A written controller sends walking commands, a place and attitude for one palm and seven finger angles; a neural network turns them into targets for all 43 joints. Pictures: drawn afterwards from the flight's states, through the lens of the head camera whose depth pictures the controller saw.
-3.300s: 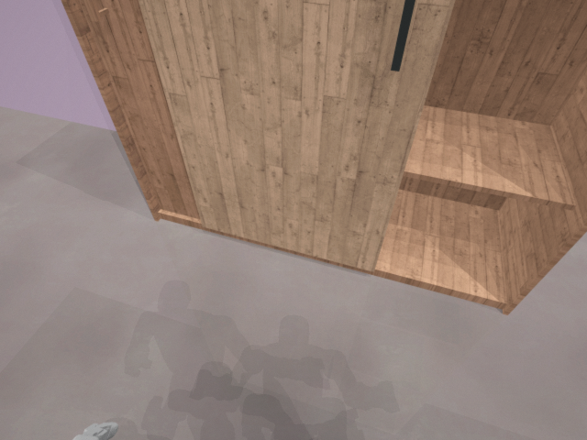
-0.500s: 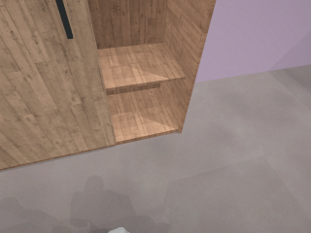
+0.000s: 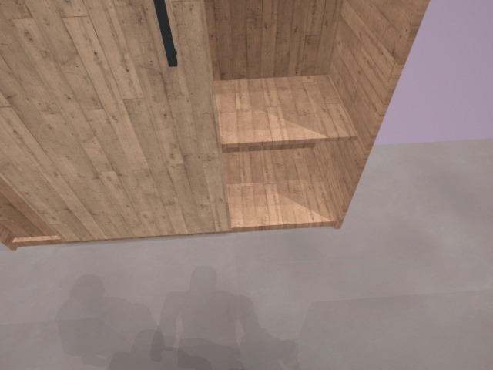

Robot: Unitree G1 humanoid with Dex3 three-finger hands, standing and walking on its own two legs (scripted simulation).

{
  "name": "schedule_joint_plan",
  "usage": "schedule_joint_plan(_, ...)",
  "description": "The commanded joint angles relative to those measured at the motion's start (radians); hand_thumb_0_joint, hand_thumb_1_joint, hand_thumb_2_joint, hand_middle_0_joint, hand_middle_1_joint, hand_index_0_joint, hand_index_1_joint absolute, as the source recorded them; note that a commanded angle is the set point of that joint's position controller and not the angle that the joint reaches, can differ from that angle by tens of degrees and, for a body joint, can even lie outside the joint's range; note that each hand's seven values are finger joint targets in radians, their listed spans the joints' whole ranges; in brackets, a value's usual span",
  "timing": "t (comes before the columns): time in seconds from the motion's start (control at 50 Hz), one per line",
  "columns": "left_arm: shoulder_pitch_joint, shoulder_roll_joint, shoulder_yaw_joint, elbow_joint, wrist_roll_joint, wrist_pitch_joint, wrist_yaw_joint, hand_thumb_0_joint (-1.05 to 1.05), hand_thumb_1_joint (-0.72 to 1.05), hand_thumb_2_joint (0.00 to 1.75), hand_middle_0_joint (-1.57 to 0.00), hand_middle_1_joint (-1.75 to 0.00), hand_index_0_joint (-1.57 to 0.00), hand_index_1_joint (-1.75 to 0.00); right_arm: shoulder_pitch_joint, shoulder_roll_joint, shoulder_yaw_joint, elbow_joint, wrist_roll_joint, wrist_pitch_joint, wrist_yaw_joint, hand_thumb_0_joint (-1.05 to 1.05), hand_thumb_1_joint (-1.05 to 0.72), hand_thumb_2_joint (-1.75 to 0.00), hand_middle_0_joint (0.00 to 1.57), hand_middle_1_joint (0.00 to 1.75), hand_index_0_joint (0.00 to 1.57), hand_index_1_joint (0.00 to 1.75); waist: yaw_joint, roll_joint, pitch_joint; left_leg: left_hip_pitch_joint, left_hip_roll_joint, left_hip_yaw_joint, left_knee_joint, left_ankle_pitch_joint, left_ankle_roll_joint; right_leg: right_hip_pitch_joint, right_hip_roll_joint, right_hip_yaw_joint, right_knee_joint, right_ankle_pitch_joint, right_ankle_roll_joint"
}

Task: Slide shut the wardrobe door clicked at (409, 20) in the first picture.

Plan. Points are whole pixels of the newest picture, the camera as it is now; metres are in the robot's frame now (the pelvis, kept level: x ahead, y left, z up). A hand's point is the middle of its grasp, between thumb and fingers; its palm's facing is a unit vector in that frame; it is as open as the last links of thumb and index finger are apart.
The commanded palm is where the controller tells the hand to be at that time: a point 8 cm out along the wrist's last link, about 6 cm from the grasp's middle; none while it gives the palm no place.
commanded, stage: take the last steps up to it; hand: left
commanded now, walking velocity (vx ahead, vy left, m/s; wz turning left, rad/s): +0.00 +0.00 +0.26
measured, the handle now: out of the picture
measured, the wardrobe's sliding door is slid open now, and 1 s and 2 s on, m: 0.50 0.50 0.50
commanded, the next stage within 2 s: come to a stop and stand still in 1.00 s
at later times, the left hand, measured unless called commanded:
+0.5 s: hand out of the picture -0.03 +0.21 -0.17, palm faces +0.20 -0.97 -0.16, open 7.4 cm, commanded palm none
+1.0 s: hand (161, 318) +0.24 +0.20 -0.16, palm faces +0.18 -0.96 -0.21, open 7.2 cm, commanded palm none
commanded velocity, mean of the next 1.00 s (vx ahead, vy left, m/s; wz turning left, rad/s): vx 0.25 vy -0.01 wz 0.03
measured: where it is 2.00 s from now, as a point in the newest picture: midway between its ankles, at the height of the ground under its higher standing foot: outside the picture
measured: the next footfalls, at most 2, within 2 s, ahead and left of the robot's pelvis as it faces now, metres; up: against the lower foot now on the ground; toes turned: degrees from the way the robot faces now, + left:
left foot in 0.36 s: +0.03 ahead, +0.14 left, +0.00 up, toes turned +13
right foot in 0.78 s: +0.27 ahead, -0.08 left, +0.00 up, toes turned -1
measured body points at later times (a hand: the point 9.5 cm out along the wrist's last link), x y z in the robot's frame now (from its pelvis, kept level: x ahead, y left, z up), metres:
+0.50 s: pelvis +0.04 +0.04 +0.01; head +0.04 +0.06 +0.46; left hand -0.04 +0.26 -0.16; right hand +0.12 -0.19 -0.13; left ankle -0.01 +0.13 -0.73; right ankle +0.03 -0.09 -0.67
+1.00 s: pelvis +0.21 +0.01 +0.01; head +0.23 +0.01 +0.46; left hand +0.23 +0.25 -0.14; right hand +0.24 -0.22 -0.15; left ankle +0.20 +0.14 -0.67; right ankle +0.23 -0.08 -0.73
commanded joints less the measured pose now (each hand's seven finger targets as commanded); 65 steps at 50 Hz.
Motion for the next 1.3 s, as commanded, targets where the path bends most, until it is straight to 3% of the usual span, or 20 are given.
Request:
schedule_joint_plan(0.0,0.045,0.177,0.03,-0.064,0.01,-0.02,0.017,0.0,0.9,0.9,-0.2,-0.3,-0.2,-0.3,-0.057,-0.084,-0.026,-0.098,-0.007,0.002,0.007,0.0,-0.9,-0.9,0.2,0.3,0.2,0.3,0.015,-0.229,0.05,-0.165,0.044,-0.023,0.452,-0.206,-0.028,-0.026,-0.35,0.318,-0.316,0.154,-0.175)
schedule_joint_plan(0.08,0.061,0.142,0.017,-0.058,0.012,-0.031,0.012,0.0,0.9,0.9,-0.2,-0.3,-0.2,-0.3,-0.029,-0.057,-0.014,-0.068,-0.002,0.0,0.012,0.0,-0.9,-0.9,0.2,0.3,0.2,0.3,0.004,-0.173,0.026,-0.15,0.061,0.023,0.471,-0.137,-0.058,0.061,-0.265,0.123,-0.229,0.417,-0.14)
schedule_joint_plan(0.22,0.189,0.179,0.029,0.013,0.021,-0.047,-0.008,0.0,0.9,0.9,-0.2,-0.3,-0.2,-0.3,-0.125,-0.044,0.004,-0.104,-0.01,-0.032,0.029,0.0,-0.9,-0.9,0.2,0.3,0.2,0.3,0.075,-0.215,0.036,-0.105,0.085,0.088,0.173,-0.17,-0.035,0.142,-0.302,0.183,-0.323,-0.03,-0.157)
schedule_joint_plan(0.3,0.137,0.161,0.025,0.031,0.007,-0.041,-0.016,0.0,0.9,0.9,-0.2,-0.3,-0.2,-0.3,0.034,-0.042,0.014,-0.043,-0.009,-0.059,0.019,0.0,-0.9,-0.9,0.2,0.3,0.2,0.3,-0.001,-0.141,0.01,0.245,0.057,0.15,-0.164,-0.034,-0.013,-0.04,-0.215,0.063,-0.215,-0.161,-0.088)
schedule_joint_plan(0.32,0.127,0.119,0.017,0.024,0.002,-0.039,-0.022,0.0,0.9,0.9,-0.2,-0.3,-0.2,-0.3,0.117,-0.093,0.003,-0.016,-0.01,-0.069,0.009,0.0,-0.9,-0.9,0.2,0.3,0.2,0.3,-0.037,0.016,-0.021,0.399,0.145,0.027,-0.229,-0.079,0.015,-0.161,-0.157,-0.004,-0.079,-0.177,-0.045)
schedule_joint_plan(0.34,0.111,0.058,0.004,-0.003,0.0,-0.04,-0.031,0.0,0.9,0.9,-0.2,-0.3,-0.2,-0.3,0.207,-0.184,-0.017,0.007,-0.019,-0.073,0.0,0.0,-0.9,-0.9,0.2,0.3,0.2,0.3,-0.072,0.257,-0.025,0.486,0.358,-0.263,-0.328,-0.168,0.103,-0.336,-0.055,-0.113,0.168,-0.198,0.003)
schedule_joint_plan(0.38,-0.019,0.08,0.006,-0.047,0.017,-0.043,-0.029,0.0,0.9,0.9,-0.2,-0.3,-0.2,-0.3,0.255,-0.204,-0.019,0.025,-0.018,-0.072,-0.011,0.0,-0.9,-0.9,0.2,0.3,0.2,0.3,-0.102,0.233,0.052,0.386,0.453,-0.399,-0.429,-0.235,0.192,-0.463,-0.051,-0.021,0.47,-0.271,-0.009)
schedule_joint_plan(0.5,0.056,0.046,0.009,0.025,0.009,-0.034,-0.052,0.0,0.9,0.9,-0.2,-0.3,-0.2,-0.3,0.15,-0.093,0.011,0.019,-0.006,-0.111,-0.023,0.0,-0.9,-0.9,0.2,0.3,0.2,0.3,0.0,0.071,0.07,0.303,0.307,-0.056,-0.415,0.224,0.148,-0.368,-0.094,0.002,0.477,0.018,0.018)
schedule_joint_plan(0.66,-0.089,0.043,0.015,-0.026,0.003,-0.035,-0.058,0.0,0.9,0.9,-0.2,-0.3,-0.2,-0.3,0.198,-0.109,0.0,0.078,-0.02,-0.107,-0.021,0.0,-0.9,-0.9,0.2,0.3,0.2,0.3,-0.017,0.081,0.115,0.266,0.331,-0.007,-0.374,0.239,0.144,-0.224,-0.067,-0.041,0.139,0.044,-0.006)
schedule_joint_plan(0.72,0.073,0.076,0.03,0.026,0.008,-0.051,-0.054,0.0,0.9,0.9,-0.2,-0.3,-0.2,-0.3,0.183,-0.111,0.003,0.092,-0.015,-0.102,-0.02,0.0,-0.9,-0.9,0.2,0.3,0.2,0.3,0.066,0.014,0.043,0.185,0.268,0.047,-0.146,0.336,0.098,0.082,0.004,-0.091,-0.003,0.093,-0.033)
schedule_joint_plan(0.74,0.216,0.132,0.044,0.068,0.013,-0.064,-0.047,0.0,0.9,0.9,-0.2,-0.3,-0.2,-0.3,0.188,-0.092,0.005,0.089,-0.006,-0.106,-0.013,0.0,-0.9,-0.9,0.2,0.3,0.2,0.3,0.127,-0.071,-0.048,0.089,0.206,0.103,0.086,0.308,0.058,0.293,-0.066,0.008,-0.057,0.068,-0.067)
schedule_joint_plan(0.76,0.336,0.244,0.072,0.097,0.016,-0.075,-0.032,0.0,0.9,0.9,-0.2,-0.3,-0.2,-0.3,0.236,-0.021,0.017,0.065,0.007,-0.115,-0.005,0.0,-0.9,-0.9,0.2,0.3,0.2,0.3,0.145,-0.344,-0.173,-0.14,0.073,0.171,0.415,-0.086,0.01,0.501,-0.343,0.407,-0.183,0.055,-0.171)
schedule_joint_plan(0.78,0.34,0.261,0.069,0.094,-0.008,-0.07,-0.025,0.0,0.9,0.9,-0.2,-0.3,-0.2,-0.3,0.194,-0.054,0.014,0.037,0.01,-0.104,-0.007,0.0,-0.9,-0.9,0.2,0.3,0.2,0.3,0.139,-0.307,-0.167,-0.193,0.072,0.079,0.615,-0.309,0.025,0.422,-0.432,0.556,-0.31,-0.037,-0.233)
schedule_joint_plan(0.84,0.096,0.134,0.035,0.028,-0.001,-0.07,-0.013,0.0,0.9,0.9,-0.2,-0.3,-0.2,-0.3,0.086,-0.027,0.007,0.028,-0.009,-0.09,0.004,0.0,-0.9,-0.9,0.2,0.3,0.2,0.3,0.053,-0.098,0.024,-0.225,0.177,0.007,0.659,-0.086,0.019,0.095,-0.335,0.335,-0.36,-0.094,-0.196)
schedule_joint_plan(0.92,0.048,0.072,0.015,0.021,0.007,-0.087,-0.01,0.0,0.9,0.9,-0.2,-0.3,-0.2,-0.3,0.179,0.025,0.013,0.056,-0.015,-0.058,0.009,0.0,-0.9,-0.9,0.2,0.3,0.2,0.3,-0.034,-0.143,0.025,-0.111,0.175,0.063,0.464,-0.014,-0.018,-0.03,-0.234,0.079,-0.368,0.19,-0.169)
schedule_joint_plan(1.04,0.086,0.121,0.022,0.044,0.008,-0.085,-0.014,0.0,0.9,0.9,-0.2,-0.3,-0.2,-0.3,0.062,0.023,0.02,-0.003,-0.009,-0.079,0.022,0.0,-0.9,-0.9,0.2,0.3,0.2,0.3,0.0,-0.146,0.013,-0.051,0.137,0.102,0.133,0.012,-0.014,0.057,-0.235,0.06,-0.319,0.253,-0.183)
schedule_joint_plan(1.12,0.084,0.077,0.006,0.065,-0.001,-0.062,-0.005,0.0,0.9,0.9,-0.2,-0.3,-0.2,-0.3,0.108,-0.004,0.033,0.029,-0.009,-0.094,0.006,0.0,-0.9,-0.9,0.2,0.3,0.2,0.3,-0.031,-0.068,0.02,0.195,0.117,0.092,-0.122,0.266,-0.023,-0.002,-0.145,0.008,-0.133,0.306,-0.101)
schedule_joint_plan(1.16,0.185,0.013,-0.018,0.084,-0.015,-0.046,0.009,0.0,0.9,0.9,-0.2,-0.3,-0.2,-0.3,0.142,-0.109,0.029,0.037,-0.009,-0.094,-0.016,0.0,-0.9,-0.9,0.2,0.3,0.2,0.3,0.004,0.155,-0.085,0.321,0.35,-0.114,-0.163,0.823,0.081,-0.021,-0.035,-0.04,0.016,-0.022,-0.009)
schedule_joint_plan(1.2,0.193,0.039,-0.022,0.104,-0.016,-0.017,0.019,0.0,0.9,0.9,-0.2,-0.3,-0.2,-0.3,0.061,-0.111,0.034,0.031,0.002,-0.076,-0.038,0.0,-0.9,-0.9,0.2,0.3,0.2,0.3,0.015,0.232,-0.045,0.23,0.387,-0.145,-0.261,0.888,0.138,-0.001,-0.021,-0.006,0.143,-0.238,0.013)
schedule_joint_plan(1.28,0.142,0.08,-0.003,0.072,-0.004,0.013,0.016,0.0,0.9,0.9,-0.2,-0.3,-0.2,-0.3,0.008,-0.14,0.001,0.01,0.001,-0.045,-0.055,0.0,-0.9,-0.9,0.2,0.3,0.2,0.3,0.003,0.102,-0.062,0.29,0.409,-0.087,-0.216,0.985,0.191,-0.124,-0.029,0.057,0.383,-0.257,0.015)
